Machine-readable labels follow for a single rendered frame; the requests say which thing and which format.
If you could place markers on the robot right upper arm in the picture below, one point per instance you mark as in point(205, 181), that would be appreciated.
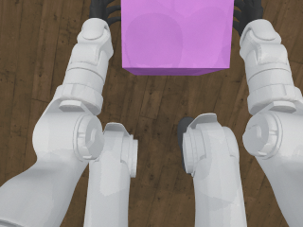
point(276, 140)

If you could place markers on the left robot hand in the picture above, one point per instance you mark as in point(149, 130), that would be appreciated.
point(97, 9)

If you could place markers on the right robot hand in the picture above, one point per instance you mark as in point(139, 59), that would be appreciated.
point(251, 10)

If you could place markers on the left robot thigh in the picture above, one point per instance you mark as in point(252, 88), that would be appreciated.
point(107, 201)

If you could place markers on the robot left upper arm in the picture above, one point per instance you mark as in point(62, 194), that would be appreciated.
point(65, 143)

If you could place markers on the robot thigh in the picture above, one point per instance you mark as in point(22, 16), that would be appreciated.
point(218, 191)
point(107, 201)

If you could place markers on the robot right forearm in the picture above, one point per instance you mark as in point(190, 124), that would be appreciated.
point(268, 72)

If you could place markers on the robot left forearm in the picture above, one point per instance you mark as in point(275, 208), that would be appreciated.
point(85, 75)

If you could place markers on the carton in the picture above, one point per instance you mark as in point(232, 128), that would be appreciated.
point(176, 37)

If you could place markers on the right robot thigh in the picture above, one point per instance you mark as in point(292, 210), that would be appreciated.
point(218, 191)

